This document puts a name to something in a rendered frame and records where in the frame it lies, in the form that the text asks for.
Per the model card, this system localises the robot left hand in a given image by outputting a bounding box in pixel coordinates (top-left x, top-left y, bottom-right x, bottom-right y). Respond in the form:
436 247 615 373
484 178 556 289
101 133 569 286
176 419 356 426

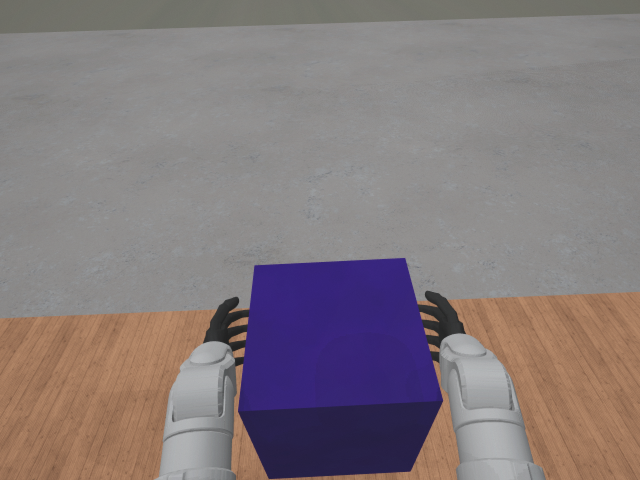
203 297 249 367

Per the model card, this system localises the robot right forearm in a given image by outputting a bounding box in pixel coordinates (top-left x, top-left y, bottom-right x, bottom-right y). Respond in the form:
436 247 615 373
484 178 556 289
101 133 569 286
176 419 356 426
439 334 546 480

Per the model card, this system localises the carton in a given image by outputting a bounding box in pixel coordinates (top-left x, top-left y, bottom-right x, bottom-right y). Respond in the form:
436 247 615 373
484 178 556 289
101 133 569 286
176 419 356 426
238 258 443 479

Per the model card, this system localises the robot right hand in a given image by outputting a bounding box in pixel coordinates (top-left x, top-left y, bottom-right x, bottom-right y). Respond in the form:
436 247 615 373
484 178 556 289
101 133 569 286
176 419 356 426
418 291 466 363

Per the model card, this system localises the robot left forearm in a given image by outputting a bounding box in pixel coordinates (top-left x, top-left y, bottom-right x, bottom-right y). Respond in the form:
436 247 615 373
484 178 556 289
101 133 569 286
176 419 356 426
154 341 237 480

